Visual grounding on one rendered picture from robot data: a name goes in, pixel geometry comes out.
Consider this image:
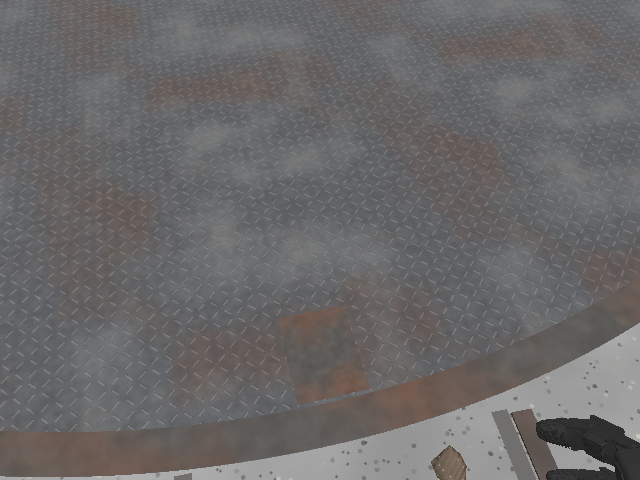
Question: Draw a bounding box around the right robot hand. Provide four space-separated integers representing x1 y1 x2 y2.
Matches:
536 415 640 480

